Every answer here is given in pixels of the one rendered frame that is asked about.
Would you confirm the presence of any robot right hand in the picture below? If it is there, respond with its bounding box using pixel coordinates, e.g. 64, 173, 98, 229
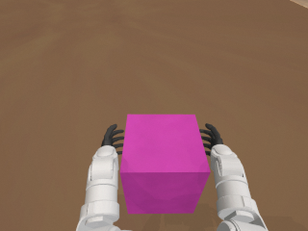
199, 123, 223, 156

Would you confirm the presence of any robot right forearm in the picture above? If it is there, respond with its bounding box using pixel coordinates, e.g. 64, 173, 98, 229
210, 144, 269, 231

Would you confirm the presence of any robot left hand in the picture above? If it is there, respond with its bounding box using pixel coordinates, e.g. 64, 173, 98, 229
101, 124, 125, 155

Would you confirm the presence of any carton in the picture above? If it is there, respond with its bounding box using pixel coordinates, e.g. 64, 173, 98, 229
119, 114, 211, 215

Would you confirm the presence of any robot left forearm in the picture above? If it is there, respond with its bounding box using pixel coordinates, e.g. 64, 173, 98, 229
76, 145, 119, 231

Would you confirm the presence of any right robot upper arm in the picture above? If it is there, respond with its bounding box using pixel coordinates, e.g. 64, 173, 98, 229
217, 219, 267, 231

